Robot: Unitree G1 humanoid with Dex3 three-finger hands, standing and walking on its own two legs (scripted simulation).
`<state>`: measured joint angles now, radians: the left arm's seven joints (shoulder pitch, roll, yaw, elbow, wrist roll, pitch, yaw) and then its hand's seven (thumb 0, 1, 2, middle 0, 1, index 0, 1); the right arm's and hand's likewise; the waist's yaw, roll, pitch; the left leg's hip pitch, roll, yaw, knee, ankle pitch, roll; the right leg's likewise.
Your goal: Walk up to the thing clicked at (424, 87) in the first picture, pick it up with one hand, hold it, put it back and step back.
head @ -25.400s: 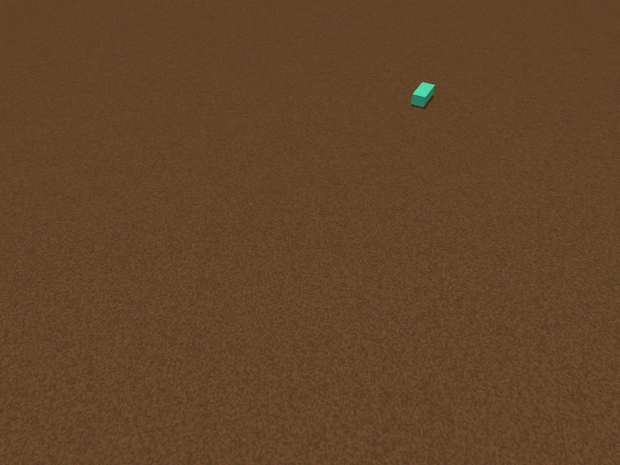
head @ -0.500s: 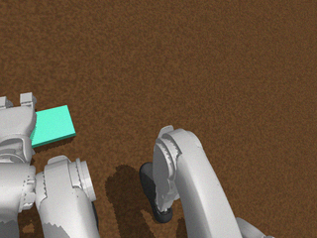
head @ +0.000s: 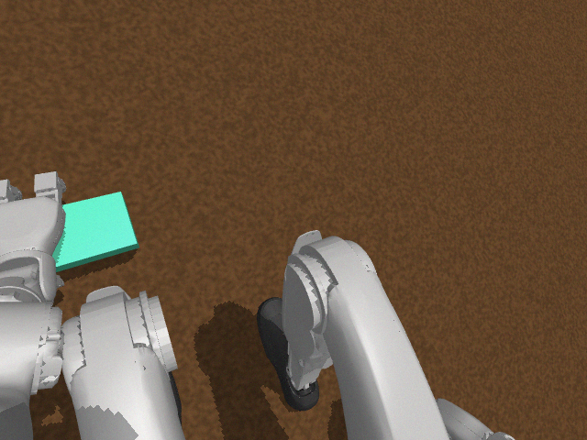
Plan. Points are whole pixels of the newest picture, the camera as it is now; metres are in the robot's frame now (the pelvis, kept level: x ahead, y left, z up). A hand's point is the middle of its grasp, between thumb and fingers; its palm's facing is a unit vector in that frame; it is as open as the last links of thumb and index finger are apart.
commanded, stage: rest palm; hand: left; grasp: from above
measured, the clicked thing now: (67, 237) +0.41 +0.23 -0.28
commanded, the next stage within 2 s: go down in 1.96 s
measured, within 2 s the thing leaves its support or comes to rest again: neither
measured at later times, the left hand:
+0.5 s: hand (45, 246) +0.39 +0.25 -0.25, palm faces -0.46 -0.10 -0.88, open 14.2 cm
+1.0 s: hand (46, 246) +0.39 +0.25 -0.25, palm faces -0.47 -0.10 -0.88, open 14.2 cm
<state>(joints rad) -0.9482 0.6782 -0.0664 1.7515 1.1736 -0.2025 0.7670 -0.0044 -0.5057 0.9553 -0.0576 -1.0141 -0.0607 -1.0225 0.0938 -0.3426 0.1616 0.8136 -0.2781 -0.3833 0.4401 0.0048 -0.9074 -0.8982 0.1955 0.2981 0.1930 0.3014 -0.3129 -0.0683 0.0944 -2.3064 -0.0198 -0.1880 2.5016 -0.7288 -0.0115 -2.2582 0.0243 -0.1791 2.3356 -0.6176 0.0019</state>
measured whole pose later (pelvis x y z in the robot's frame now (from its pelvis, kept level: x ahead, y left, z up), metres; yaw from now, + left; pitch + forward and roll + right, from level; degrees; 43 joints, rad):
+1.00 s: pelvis +0.00 +0.00 +0.00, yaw +0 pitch +30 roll -11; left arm -0.93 0.67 -0.07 1.74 1.19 -0.21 0.78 0.00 -0.50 0.95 -0.06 -1.02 -0.06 -1.02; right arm 0.09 -0.34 0.16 0.82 -0.28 -0.38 0.44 0.00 -0.91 -0.90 0.20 0.30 0.19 0.30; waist -0.31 -0.07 0.09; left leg -2.30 -0.02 -0.19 2.50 -0.74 -0.01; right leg -2.25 0.03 -0.18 2.33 -0.63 0.00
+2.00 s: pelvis +0.00 +0.00 +0.00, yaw +0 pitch +30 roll -12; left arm -0.94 0.68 -0.07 1.74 1.20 -0.21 0.78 0.00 -0.49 0.94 -0.05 -1.01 -0.07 -1.01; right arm 0.10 -0.34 0.17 0.81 -0.28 -0.38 0.44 0.00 -0.90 -0.89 0.20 0.30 0.19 0.30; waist -0.32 -0.07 0.09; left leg -2.30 -0.02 -0.19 2.50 -0.74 -0.01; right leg -2.25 0.03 -0.18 2.33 -0.62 0.01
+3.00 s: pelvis -0.01 -0.01 +0.12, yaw +8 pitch +32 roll -3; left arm -0.65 0.52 -0.11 0.97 1.10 -0.09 0.21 0.00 -0.46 0.96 -0.06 -1.12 -0.09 -1.11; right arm 0.18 -0.31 -0.04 0.68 -0.03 0.00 0.06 0.01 -0.91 -0.90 0.20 0.30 0.20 0.30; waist -0.11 0.04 -0.18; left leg -1.98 -0.03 -0.06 2.06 -0.65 -0.01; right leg -1.97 0.01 -0.06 2.00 -0.59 -0.01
